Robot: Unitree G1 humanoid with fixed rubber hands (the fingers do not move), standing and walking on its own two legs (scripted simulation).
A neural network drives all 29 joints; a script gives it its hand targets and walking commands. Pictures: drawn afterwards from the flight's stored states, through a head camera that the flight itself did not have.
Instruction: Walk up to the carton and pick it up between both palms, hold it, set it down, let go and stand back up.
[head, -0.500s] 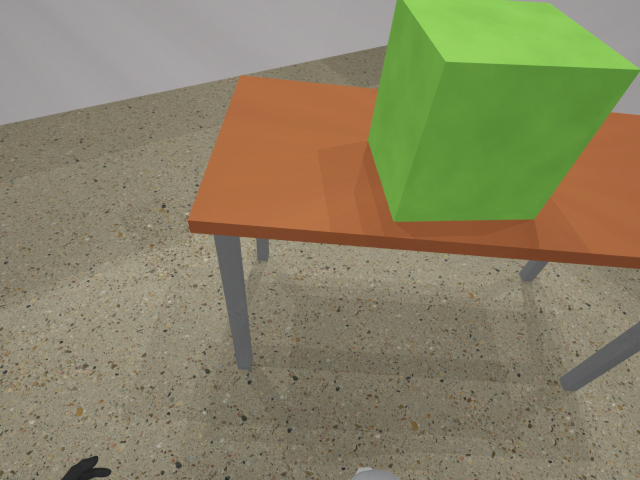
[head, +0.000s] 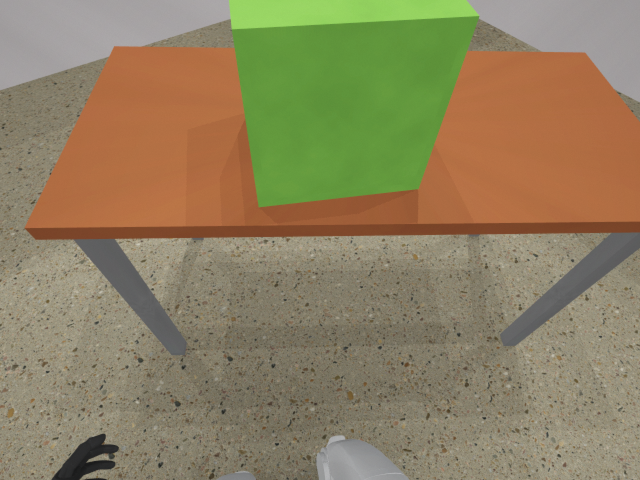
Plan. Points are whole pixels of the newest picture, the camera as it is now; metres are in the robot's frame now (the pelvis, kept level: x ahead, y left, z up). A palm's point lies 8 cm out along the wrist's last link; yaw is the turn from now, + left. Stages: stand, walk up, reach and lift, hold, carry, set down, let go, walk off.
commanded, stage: walk up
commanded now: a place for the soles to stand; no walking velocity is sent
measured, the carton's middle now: (331, 77) +0.69 +0.00 +0.10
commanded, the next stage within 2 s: none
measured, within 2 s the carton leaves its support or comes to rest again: neither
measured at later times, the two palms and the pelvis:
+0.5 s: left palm (242, 421) +0.21 +0.11 -0.07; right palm out of the picture +0.04 -0.56 -0.09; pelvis +0.07 -0.22 +0.01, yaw +0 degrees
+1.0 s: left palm (398, 306) +0.36 -0.10 -0.05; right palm out of the picture +0.11 -0.73 -0.12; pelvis +0.18 -0.41 +0.00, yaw +1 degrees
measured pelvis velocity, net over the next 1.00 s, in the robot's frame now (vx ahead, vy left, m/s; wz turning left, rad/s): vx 0.18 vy -0.41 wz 0.02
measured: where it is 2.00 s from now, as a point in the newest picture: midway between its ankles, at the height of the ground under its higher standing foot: (451, 457)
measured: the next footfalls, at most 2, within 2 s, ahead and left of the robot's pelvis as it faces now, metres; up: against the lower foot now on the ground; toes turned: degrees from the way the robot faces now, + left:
right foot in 0.16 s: +0.07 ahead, -0.17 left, +0.00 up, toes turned +2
left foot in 0.46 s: +0.10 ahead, -0.07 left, +0.00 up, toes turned -8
